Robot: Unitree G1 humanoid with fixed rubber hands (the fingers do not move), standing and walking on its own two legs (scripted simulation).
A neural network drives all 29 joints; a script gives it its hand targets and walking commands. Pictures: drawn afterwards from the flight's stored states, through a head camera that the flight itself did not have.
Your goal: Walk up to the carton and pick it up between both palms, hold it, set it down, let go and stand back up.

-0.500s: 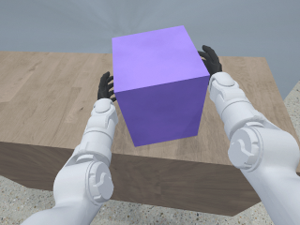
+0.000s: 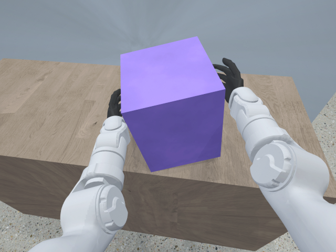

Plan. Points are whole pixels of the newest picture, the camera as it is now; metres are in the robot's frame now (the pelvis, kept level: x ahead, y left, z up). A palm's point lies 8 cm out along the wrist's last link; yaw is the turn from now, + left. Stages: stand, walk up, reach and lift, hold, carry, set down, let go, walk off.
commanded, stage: reach and lift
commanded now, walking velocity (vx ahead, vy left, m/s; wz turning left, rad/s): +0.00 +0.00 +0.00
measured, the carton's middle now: (172, 108) +0.46 +0.10 +0.09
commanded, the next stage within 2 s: none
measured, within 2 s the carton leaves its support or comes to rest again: neither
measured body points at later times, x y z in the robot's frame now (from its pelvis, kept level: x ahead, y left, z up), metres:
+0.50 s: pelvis +0.01 +0.00 +0.00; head +0.05 +0.00 +0.45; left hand +0.41 +0.23 +0.10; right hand +0.50 -0.05 +0.15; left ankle +0.00 +0.13 -0.75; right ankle +0.01 -0.12 -0.75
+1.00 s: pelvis -0.01 +0.00 +0.00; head +0.02 +0.00 +0.45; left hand +0.40 +0.22 +0.11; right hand +0.48 -0.06 +0.16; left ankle +0.00 +0.13 -0.75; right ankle +0.01 -0.12 -0.75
